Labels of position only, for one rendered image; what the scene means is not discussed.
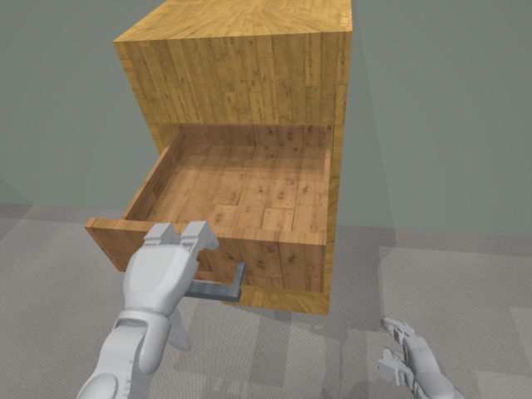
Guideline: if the left robot hand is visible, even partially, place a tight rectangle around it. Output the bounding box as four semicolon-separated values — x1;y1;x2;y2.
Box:
123;221;219;352

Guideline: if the handle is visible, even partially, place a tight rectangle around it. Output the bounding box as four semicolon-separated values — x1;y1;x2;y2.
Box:
184;262;246;303

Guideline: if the drawer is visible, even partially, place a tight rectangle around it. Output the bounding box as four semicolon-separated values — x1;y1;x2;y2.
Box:
84;124;332;293

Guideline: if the right robot hand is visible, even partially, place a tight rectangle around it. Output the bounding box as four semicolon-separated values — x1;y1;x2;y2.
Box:
378;318;441;394

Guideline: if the right robot forearm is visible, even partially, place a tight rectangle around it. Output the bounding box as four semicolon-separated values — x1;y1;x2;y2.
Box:
413;371;465;399

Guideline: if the left robot forearm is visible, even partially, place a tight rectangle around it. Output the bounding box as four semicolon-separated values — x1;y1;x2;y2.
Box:
76;308;171;399

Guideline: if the cabinet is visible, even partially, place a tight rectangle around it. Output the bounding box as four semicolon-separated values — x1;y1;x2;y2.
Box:
113;0;352;316

